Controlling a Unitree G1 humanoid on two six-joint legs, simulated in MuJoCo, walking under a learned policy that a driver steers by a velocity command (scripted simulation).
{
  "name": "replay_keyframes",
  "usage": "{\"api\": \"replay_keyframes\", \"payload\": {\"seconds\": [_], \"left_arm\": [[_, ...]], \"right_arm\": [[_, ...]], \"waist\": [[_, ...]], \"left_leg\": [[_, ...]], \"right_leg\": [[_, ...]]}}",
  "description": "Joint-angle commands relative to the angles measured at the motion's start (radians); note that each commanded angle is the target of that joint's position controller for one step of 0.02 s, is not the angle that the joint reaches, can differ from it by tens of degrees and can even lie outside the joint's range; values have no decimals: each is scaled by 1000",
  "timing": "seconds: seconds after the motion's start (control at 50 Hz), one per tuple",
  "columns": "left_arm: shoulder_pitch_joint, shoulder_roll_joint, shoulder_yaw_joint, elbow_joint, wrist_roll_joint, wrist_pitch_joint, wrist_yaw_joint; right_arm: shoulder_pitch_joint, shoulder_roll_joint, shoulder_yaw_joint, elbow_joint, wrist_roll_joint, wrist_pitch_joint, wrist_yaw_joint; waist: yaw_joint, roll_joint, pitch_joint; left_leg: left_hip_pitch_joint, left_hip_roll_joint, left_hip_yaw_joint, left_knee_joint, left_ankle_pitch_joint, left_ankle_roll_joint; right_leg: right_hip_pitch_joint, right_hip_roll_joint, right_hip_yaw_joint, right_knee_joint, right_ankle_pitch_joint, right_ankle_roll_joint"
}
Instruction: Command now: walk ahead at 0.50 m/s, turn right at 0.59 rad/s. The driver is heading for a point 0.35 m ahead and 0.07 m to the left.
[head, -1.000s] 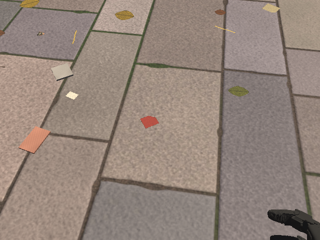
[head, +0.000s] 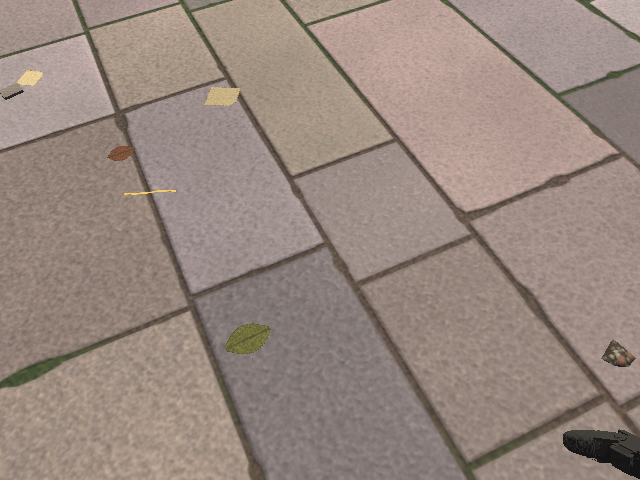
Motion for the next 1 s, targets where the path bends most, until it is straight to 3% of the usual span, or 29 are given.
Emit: {"api": "replay_keyframes", "payload": {"seconds": [0.02,0.06,0.08,0.1,0.12,0.14,0.16,0.18,0.2,0.22,0.26,0.34,0.4,0.46,0.52,0.54,0.56,0.58,0.6,0.62,0.66,0.74,0.78,0.8,0.82,0.84,0.86,0.92,1.0], "left_arm": [[34,158,43,-37,-4,0,12],[24,163,46,-41,1,10,18],[8,154,42,-49,2,14,17],[-5,118,28,-63,7,14,12],[8,67,6,-88,29,13,9],[170,16,-8,-112,-14,3,7],[144,133,9,-78,-27,4,11],[23,180,22,-94,-16,8,11],[-31,167,23,-104,-2,12,16],[-58,155,26,-114,13,13,17],[-22,109,22,-115,6,24,14],[-68,44,-4,-145,17,39,12],[-129,44,-13,-152,17,38,-3],[-193,69,-7,-171,22,38,-12],[-160,97,7,-158,33,35,-12],[-133,158,22,-160,41,36,-1],[-128,200,22,-176,58,46,10],[-119,101,-6,-162,55,51,6],[-130,70,-17,-150,49,50,-3],[-156,80,-15,-139,48,46,-8],[-239,115,-6,-138,43,41,-7],[-305,86,-11,-113,43,46,-3],[-276,54,-21,-81,33,47,-5],[-245,45,-24,-60,37,47,-6],[-216,50,-20,-57,43,48,-7],[-238,50,-21,-53,47,51,-2],[-253,62,-17,-46,42,51,3],[-234,65,-11,-13,38,54,14],[-223,60,-8,33,30,50,12]], "right_arm": [[-99,-103,-23,-91,6,-28,12],[-50,-125,-31,-82,7,-38,15],[28,-140,-41,-61,5,-43,11],[148,-174,-57,-38,-8,-49,6],[314,-232,-69,-24,-17,-45,-3],[362,-281,-81,11,-23,-31,5],[321,-168,-56,-14,1,-26,9],[266,-112,-40,-26,0,-18,4],[211,-102,-31,-30,-14,-11,4],[183,-89,-26,-22,-21,-8,5],[176,-76,-20,-1,-26,-15,7],[155,-134,-34,34,-6,-5,-5],[155,-148,-34,53,6,18,-14],[188,-161,-32,82,14,34,-13],[192,-143,-22,101,28,44,-14],[229,-108,-8,105,6,38,-12],[316,-52,14,105,-28,29,-3],[306,-34,27,111,-20,43,-4],[248,-84,16,97,-2,60,-7],[217,-99,10,94,3,76,-15],[236,-118,-1,114,-7,105,-32],[273,-62,10,154,-7,115,-37],[257,-60,14,157,-26,114,-32],[236,-94,11,144,-35,114,-32],[203,-156,-2,141,-21,115,-36],[174,-132,1,146,-15,111,-34],[159,-101,10,146,-19,102,-34],[169,-87,17,168,-17,76,-33],[203,-89,20,197,-11,76,-36]], "waist": [[-8,-146,-6],[-37,-176,-18],[-79,-186,-52],[-139,-165,-148],[-194,-39,-313],[-101,348,-405],[-129,194,-314],[-154,88,-175],[-130,2,-101],[-108,-7,-58],[-65,39,-73],[-54,49,-112],[-76,52,-133],[-97,50,-119],[-60,30,-116],[-64,-47,-162],[-112,-207,-249],[-79,-258,-302],[-63,-224,-252],[-66,-203,-210],[-99,-186,-156],[-132,-185,-151],[-131,-160,-136],[-108,-120,-102],[-60,-18,-47],[-67,32,-17],[-71,32,-2],[-75,22,-29],[-88,-19,-57]], "left_leg": [[94,-35,9,-62,-13,20],[151,-42,15,-69,-116,44],[259,-56,39,-99,-131,66],[464,-10,13,-93,-125,106],[749,166,-170,-63,-190,160],[1023,365,-671,-193,-441,314],[966,354,-682,-237,-639,282],[821,312,-500,-245,-510,245],[678,272,-363,-242,-254,235],[579,241,-264,-235,-1,241],[500,197,-120,-236,290,246],[482,192,5,-264,465,279],[462,158,80,-273,398,252],[504,173,66,-233,301,236],[478,135,64,-110,143,171],[419,80,101,-18,17,112],[258,-1,146,136,-385,46],[223,-6,87,223,-698,12],[186,0,64,276,-751,-4],[157,10,55,308,-733,-11],[218,28,44,301,-648,-30],[411,-4,98,101,-392,-27],[492,-6,97,-67,-223,0],[491,41,47,-111,-198,25],[404,65,39,-110,-311,61],[291,53,30,-148,-479,80],[252,46,28,-173,-509,70],[299,33,43,-160,-378,42],[359,20,59,-132,-280,46]], "right_leg": [[-35,-248,205,-21,198,-116],[2,-265,249,44,267,-104],[-3,-239,248,109,345,-88],[-54,-179,209,271,378,-56],[-207,-101,116,562,168,-15],[-575,10,42,865,-331,44],[-682,-77,76,979,-285,52],[-693,-99,45,985,-196,62],[-640,-128,19,963,-139,73],[-602,-142,16,919,-124,81],[-507,-159,-6,832,-139,89],[-455,-159,-59,573,-10,113],[-339,-145,-104,391,162,107],[-307,-130,-114,278,181,87],[-143,-107,-127,70,317,30],[-8,-203,-32,69,634,-8],[185,-388,156,137,925,-128],[161,-458,245,101,812,-228],[110,-422,246,59,653,-222],[69,-392,221,37,553,-189],[-77,-360,160,-1,460,-148],[-214,-275,36,-2,315,-104],[-239,-227,8,9,91,-40],[-258,-194,-6,24,-37,5],[-249,-146,-45,32,-92,39],[-175,-121,-77,60,-47,61],[-133,-121,-79,88,10,63],[-97,-132,-76,115,174,49],[-82,-135,-80,125,268,51]]}}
